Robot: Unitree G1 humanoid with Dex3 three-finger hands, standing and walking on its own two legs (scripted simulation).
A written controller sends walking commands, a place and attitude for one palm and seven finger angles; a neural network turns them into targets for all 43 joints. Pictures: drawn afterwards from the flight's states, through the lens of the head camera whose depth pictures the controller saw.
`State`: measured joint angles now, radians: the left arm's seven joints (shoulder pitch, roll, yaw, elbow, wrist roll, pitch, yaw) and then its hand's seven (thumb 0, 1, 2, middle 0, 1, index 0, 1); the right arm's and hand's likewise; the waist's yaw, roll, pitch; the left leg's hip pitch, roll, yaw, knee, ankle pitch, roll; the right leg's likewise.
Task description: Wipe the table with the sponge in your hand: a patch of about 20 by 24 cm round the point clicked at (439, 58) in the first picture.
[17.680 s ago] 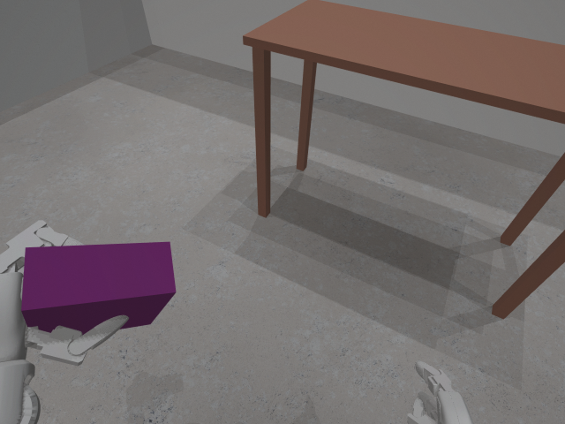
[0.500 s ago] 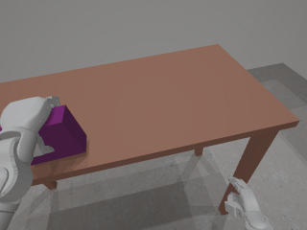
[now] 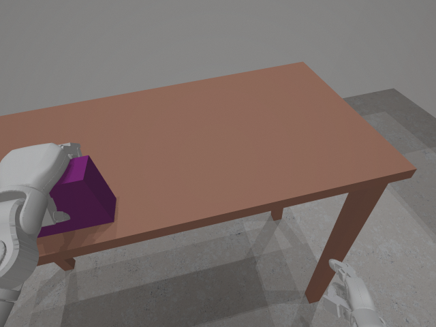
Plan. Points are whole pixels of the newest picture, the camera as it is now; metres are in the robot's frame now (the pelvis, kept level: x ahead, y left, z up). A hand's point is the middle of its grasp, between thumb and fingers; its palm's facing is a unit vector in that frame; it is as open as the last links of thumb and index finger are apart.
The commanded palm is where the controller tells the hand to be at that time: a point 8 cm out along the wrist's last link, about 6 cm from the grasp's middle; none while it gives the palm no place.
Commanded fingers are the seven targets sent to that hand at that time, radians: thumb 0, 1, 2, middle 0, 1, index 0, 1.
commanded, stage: wipe forward along the first lane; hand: left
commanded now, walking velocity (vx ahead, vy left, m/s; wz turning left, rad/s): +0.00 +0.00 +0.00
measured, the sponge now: (67, 205) +0.25 +0.32 +0.11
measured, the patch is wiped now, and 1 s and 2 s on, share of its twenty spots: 0.00 0.30 0.40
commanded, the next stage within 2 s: none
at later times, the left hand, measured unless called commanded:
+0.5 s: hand (55, 168) +0.30 +0.35 +0.16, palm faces -0.04 +0.01 -1.00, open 9.7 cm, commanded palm +0.27 +0.35 +0.21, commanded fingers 0.00 0.10 1.30 -1.20 -1.60 -1.20 -1.60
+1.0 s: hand (59, 154) +0.33 +0.37 +0.15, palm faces -0.11 +0.01 -0.99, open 9.7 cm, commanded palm +0.32 +0.37 +0.19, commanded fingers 0.00 0.10 1.30 -1.20 -1.60 -1.20 -1.60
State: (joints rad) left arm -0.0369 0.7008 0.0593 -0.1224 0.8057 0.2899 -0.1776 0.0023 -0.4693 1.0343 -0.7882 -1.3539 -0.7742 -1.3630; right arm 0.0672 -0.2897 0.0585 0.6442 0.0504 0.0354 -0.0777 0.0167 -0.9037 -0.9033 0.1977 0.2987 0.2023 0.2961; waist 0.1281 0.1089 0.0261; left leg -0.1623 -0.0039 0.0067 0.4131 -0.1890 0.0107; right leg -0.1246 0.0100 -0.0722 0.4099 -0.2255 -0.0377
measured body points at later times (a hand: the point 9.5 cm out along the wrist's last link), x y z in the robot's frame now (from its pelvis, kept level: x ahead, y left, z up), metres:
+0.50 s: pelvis +0.01 +0.00 +0.00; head +0.01 -0.04 +0.45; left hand +0.29 +0.35 +0.21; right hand +0.21 -0.24 -0.11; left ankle +0.03 +0.11 -0.74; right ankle +0.00 -0.10 -0.74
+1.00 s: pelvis +0.01 +0.00 +0.00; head +0.02 -0.03 +0.44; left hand +0.34 +0.37 +0.21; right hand +0.16 -0.26 -0.12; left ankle +0.03 +0.11 -0.74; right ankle +0.00 -0.10 -0.74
